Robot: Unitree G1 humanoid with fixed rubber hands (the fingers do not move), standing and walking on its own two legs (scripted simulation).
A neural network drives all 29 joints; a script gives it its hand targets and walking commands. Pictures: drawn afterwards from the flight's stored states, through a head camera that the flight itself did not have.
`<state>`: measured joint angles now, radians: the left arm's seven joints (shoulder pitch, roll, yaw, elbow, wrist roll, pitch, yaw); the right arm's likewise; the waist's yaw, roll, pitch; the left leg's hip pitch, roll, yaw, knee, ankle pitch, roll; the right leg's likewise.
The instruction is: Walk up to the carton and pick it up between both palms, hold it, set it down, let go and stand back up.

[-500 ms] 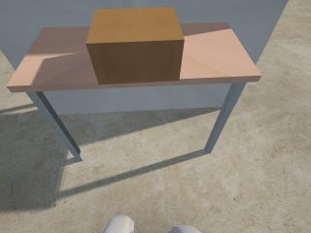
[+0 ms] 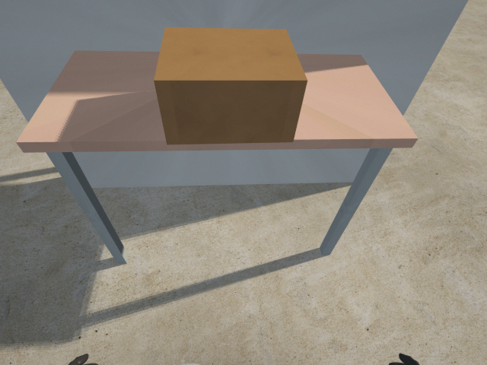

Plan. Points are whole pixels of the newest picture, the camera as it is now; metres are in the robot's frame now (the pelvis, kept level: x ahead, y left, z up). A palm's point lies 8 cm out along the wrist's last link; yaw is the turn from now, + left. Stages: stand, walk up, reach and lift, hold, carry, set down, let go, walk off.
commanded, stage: walk up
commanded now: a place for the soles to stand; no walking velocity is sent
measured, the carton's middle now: (229, 84) +0.74 +0.03 +0.06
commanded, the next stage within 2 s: none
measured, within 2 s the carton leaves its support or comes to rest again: neither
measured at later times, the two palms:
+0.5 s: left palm out of the picture +0.08 +0.30 -0.11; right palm out of the picture +0.09 -0.29 -0.09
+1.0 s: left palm (38, 350) +0.17 +0.35 -0.10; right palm (394, 339) +0.18 -0.27 -0.09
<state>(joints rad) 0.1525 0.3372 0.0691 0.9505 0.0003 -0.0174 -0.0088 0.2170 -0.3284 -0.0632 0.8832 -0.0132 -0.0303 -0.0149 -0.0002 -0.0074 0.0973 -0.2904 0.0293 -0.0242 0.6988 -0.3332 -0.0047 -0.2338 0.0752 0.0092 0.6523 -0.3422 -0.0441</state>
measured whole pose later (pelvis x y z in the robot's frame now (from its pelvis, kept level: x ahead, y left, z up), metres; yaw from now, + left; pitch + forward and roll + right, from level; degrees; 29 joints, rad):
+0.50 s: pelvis +0.01 +0.00 +0.01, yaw +0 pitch -4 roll -1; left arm 0.21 0.35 0.07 0.95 0.00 -0.05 -0.04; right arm 0.22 -0.33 -0.06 0.88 -0.01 -0.01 0.03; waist 0.00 -0.01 0.07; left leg -0.37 0.03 -0.02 0.88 -0.43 0.00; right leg -0.18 0.07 0.01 0.57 -0.31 -0.07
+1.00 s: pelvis +0.12 +0.03 +0.01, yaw -1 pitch -6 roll -1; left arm 0.26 0.43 0.07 0.95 0.00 -0.03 -0.06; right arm 0.25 -0.33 -0.06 0.88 -0.01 -0.06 0.05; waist 0.00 -0.01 0.14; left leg -0.15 0.02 0.02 0.58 -0.34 0.03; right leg -0.49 0.03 0.03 0.91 -0.35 -0.02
